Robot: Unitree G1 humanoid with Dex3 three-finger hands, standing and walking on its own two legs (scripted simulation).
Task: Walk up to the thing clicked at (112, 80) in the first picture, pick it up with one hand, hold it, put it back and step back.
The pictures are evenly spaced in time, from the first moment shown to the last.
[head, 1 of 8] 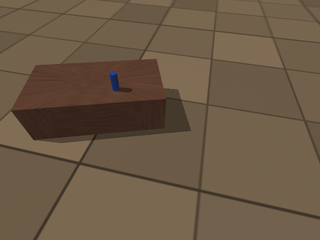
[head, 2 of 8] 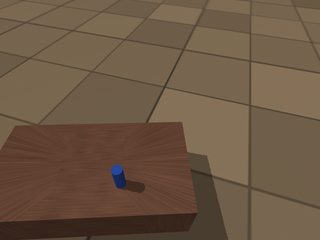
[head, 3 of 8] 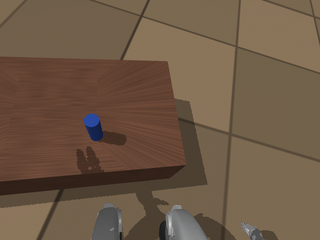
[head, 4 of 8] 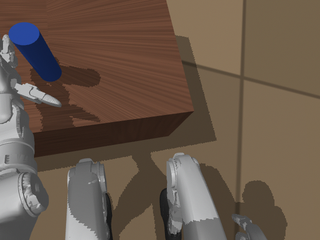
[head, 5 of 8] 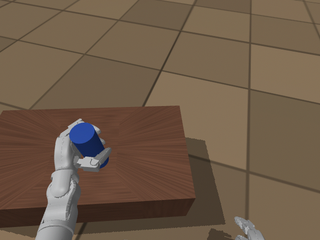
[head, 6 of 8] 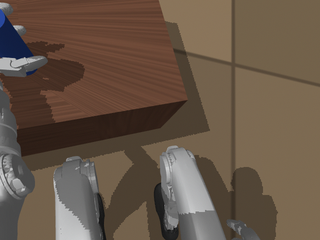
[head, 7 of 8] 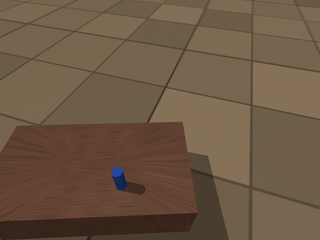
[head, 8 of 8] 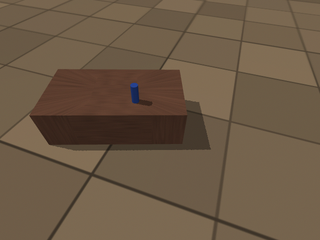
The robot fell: no
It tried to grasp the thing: yes
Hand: left
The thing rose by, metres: 0.40
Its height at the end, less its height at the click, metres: +0.00
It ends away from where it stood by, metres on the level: 0.01
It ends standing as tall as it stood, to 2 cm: yes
